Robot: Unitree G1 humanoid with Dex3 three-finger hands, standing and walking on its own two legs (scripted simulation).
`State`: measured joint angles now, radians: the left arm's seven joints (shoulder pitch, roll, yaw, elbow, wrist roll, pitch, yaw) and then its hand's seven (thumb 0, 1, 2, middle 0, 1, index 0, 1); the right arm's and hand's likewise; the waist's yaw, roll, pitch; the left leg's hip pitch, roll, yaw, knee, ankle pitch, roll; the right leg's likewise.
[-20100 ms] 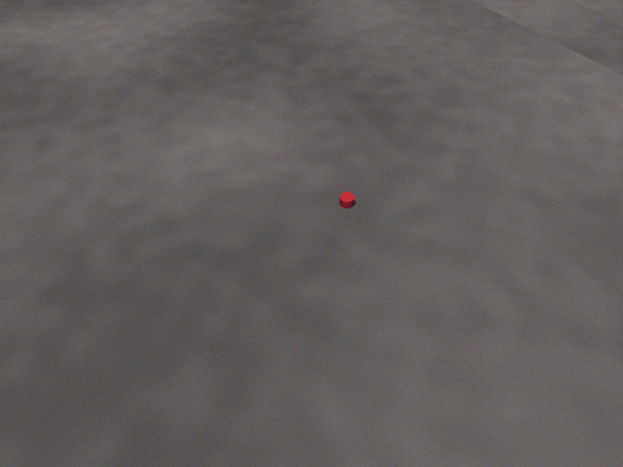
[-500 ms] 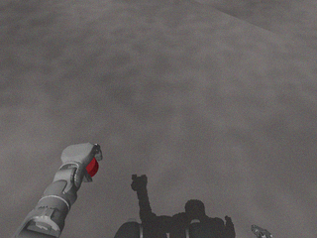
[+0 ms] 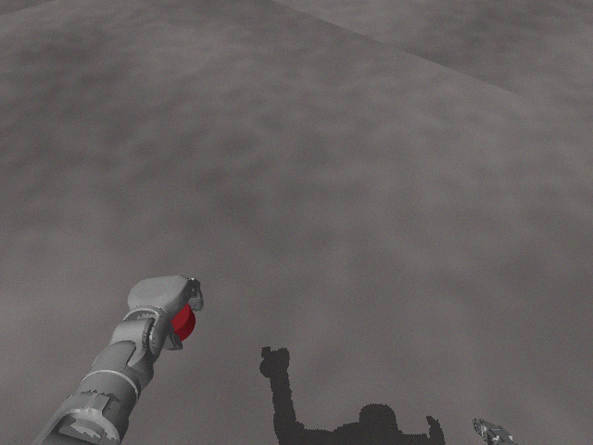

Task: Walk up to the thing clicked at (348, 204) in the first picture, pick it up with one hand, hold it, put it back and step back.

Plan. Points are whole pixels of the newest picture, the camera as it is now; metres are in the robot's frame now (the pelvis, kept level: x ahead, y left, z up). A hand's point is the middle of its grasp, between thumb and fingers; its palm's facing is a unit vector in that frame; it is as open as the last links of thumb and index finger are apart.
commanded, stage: hold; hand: left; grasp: from above
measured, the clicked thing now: (171, 319) +0.33 +0.23 -0.09
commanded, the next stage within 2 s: crouch in 1.66 s
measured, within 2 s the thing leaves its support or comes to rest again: neither
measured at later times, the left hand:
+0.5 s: hand (165, 323) +0.30 +0.22 -0.03, palm faces -0.46 -0.06 -0.89, open 8.4 cm
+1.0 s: hand (163, 329) +0.28 +0.21 -0.01, palm faces -0.45 -0.06 -0.89, open 8.3 cm
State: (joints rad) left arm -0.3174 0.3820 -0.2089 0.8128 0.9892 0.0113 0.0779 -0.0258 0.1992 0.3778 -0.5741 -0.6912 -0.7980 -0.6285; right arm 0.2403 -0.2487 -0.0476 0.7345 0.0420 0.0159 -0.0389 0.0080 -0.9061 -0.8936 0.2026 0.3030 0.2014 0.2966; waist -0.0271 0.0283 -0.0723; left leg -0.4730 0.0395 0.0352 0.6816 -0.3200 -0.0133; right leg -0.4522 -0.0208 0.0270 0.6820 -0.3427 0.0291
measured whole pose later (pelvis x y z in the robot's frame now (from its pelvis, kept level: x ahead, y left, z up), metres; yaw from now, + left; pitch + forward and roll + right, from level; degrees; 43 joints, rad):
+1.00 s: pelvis -0.01 -0.01 +0.02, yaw +0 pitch +0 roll +1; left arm -0.25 0.40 -0.23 0.64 0.98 0.01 -0.05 -0.01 0.19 0.43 -0.54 -0.72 -0.77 -0.67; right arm 0.19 -0.25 -0.02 0.68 0.06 0.08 -0.05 0.01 -0.91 -0.90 0.20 0.30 0.20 0.30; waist 0.01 0.05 -0.01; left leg -0.26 0.04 0.05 0.48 -0.21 -0.02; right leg -0.26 -0.02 0.03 0.51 -0.25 0.02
